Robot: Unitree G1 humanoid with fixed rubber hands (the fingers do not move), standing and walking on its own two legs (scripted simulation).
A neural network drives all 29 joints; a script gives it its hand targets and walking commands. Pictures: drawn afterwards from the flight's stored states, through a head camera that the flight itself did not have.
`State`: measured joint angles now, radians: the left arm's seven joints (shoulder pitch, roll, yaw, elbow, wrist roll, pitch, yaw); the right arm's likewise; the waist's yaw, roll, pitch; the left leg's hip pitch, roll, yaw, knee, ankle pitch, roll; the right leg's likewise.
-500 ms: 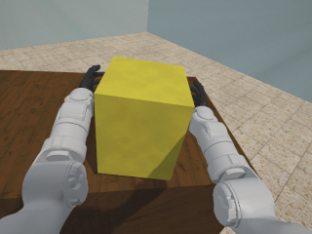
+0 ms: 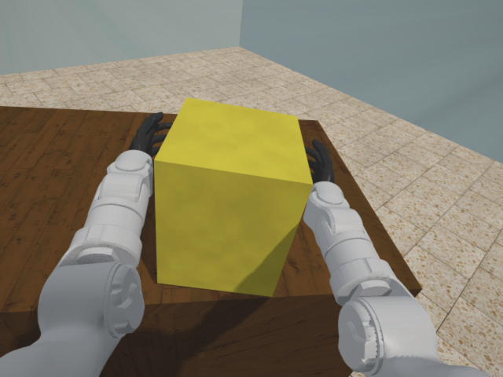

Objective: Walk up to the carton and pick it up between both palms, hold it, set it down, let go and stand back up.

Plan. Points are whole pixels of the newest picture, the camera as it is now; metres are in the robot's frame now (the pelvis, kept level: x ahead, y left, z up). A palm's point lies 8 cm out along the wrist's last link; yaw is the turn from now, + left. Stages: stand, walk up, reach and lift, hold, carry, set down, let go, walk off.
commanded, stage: set down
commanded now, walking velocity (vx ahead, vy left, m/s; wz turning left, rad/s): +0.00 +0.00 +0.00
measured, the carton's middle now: (229, 196) +0.41 +0.01 +0.12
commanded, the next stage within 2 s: none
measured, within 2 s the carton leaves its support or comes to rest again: neither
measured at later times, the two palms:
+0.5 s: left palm (136, 166) +0.43 +0.16 +0.17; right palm (314, 191) +0.38 -0.13 +0.16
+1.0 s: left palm (136, 168) +0.43 +0.16 +0.16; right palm (312, 196) +0.38 -0.13 +0.15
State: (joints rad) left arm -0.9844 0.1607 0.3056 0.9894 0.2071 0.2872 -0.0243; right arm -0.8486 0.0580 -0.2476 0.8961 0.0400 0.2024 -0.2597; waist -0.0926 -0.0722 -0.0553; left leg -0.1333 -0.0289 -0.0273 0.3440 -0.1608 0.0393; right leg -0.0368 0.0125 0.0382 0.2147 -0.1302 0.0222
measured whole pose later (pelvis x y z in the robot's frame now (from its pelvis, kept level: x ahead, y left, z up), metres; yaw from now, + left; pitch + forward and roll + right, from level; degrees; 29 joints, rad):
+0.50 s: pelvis +0.00 +0.00 +0.00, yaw +1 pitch -6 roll -1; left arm -0.93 0.09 0.42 0.80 0.37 0.31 -0.13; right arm -0.77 0.14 -0.37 0.78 -0.10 0.06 -0.21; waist -0.07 -0.10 0.04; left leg -0.06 -0.04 -0.02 0.32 -0.16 0.04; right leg 0.03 0.00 0.01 0.22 -0.15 0.03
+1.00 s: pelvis +0.01 +0.00 +0.00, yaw +1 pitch -7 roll -1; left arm -0.89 0.02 0.50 0.64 0.44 0.30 -0.22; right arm -0.68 0.18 -0.37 0.65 -0.17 -0.08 -0.20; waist -0.05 -0.09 0.12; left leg -0.03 -0.03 0.00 0.29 -0.15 0.04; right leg 0.05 -0.01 -0.02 0.21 -0.15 0.02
